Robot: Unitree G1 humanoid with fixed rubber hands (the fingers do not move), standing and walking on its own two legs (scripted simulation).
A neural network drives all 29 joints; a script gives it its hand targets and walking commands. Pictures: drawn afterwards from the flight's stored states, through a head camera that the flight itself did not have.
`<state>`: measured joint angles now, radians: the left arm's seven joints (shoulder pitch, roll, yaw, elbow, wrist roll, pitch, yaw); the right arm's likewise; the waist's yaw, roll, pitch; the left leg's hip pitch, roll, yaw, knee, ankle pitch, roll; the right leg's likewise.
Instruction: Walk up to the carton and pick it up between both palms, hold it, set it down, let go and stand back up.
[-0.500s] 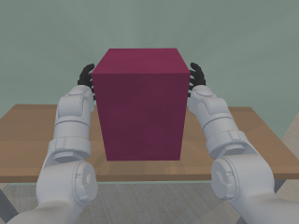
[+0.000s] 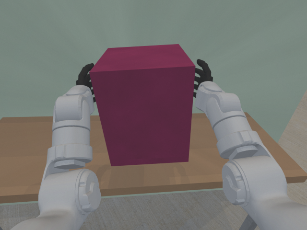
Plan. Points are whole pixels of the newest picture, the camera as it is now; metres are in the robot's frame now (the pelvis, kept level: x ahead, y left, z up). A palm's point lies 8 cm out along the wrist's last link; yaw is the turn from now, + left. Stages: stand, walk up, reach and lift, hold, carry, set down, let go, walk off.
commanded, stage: hold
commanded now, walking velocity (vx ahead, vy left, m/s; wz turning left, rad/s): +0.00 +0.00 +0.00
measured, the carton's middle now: (146, 102) +0.41 +0.00 +0.23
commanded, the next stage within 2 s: none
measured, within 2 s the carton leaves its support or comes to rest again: neither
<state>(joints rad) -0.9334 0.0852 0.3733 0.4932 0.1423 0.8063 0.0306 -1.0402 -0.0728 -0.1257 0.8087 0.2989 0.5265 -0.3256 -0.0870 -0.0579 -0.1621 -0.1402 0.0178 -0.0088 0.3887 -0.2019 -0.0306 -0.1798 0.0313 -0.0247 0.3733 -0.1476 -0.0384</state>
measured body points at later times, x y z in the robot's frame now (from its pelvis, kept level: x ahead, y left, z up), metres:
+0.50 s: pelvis +0.00 +0.00 +0.00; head -0.08 +0.00 +0.44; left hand +0.39 +0.15 +0.29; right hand +0.40 -0.14 +0.28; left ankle +0.01 +0.13 -0.74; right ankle +0.04 -0.09 -0.74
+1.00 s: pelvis -0.01 +0.00 +0.00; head -0.09 +0.00 +0.44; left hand +0.38 +0.15 +0.30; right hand +0.38 -0.15 +0.30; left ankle +0.01 +0.13 -0.74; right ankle +0.04 -0.09 -0.74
